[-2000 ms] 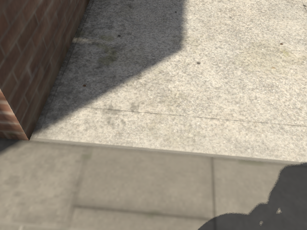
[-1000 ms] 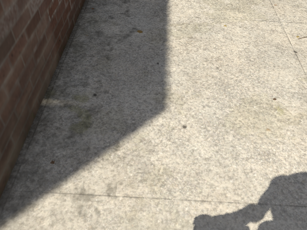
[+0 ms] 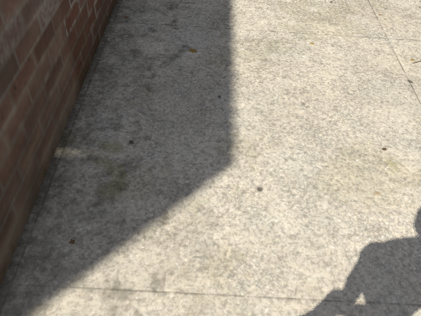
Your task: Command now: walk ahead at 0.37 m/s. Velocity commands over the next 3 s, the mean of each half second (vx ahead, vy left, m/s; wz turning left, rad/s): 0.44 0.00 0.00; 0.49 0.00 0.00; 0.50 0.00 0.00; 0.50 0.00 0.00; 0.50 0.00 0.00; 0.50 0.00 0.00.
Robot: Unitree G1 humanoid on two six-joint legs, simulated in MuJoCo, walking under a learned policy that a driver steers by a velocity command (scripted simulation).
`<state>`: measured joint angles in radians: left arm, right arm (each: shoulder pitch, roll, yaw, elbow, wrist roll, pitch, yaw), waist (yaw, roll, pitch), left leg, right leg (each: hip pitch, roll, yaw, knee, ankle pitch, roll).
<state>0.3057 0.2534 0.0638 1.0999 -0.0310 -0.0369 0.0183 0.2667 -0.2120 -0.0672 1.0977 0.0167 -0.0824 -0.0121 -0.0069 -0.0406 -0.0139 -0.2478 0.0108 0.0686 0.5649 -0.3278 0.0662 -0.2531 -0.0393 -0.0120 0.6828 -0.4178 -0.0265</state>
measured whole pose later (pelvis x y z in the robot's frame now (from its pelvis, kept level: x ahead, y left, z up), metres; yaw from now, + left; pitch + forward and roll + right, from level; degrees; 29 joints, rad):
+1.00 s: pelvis +0.55 +0.01 -0.01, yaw +0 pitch +3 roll -1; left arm 0.38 0.26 0.06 1.06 -0.01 -0.06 0.01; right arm 0.00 -0.23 -0.06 0.85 0.01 -0.11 0.03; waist 0.06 0.00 0.03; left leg -0.52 0.02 0.05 0.55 -0.08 0.07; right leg -0.02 -0.02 -0.04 0.59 -0.47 0.00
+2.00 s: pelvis +1.11 -0.02 +0.01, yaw +0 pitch +2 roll -2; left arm 0.37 0.24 0.06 1.02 -0.01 -0.08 0.00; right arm 0.02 -0.24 -0.06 0.87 0.02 -0.08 0.02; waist 0.08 0.04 0.00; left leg -0.63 0.09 0.00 0.56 0.05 0.02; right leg 0.05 0.05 -0.06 0.21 -0.29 -0.03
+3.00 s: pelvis +1.67 -0.03 +0.02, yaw +0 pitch +2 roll -1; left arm 0.35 0.23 0.06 1.00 0.00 -0.09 0.00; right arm 0.08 -0.26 -0.08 0.90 0.01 -0.07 0.00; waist 0.06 0.04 0.00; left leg -0.70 0.14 -0.03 0.71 0.05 0.01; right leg -0.04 0.06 -0.06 0.21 -0.20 -0.06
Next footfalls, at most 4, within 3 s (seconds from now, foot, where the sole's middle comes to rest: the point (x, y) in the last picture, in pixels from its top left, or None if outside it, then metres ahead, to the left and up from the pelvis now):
0.44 right None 0.40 -0.13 -0.77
0.98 left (172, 260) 0.71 0.12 -0.77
1.52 right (237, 189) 1.03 -0.12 -0.77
2.08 left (180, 132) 1.34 0.12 -0.77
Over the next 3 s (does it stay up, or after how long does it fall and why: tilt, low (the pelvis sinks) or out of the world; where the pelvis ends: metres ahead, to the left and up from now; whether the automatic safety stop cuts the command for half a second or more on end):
stays up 1.67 -0.03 0.02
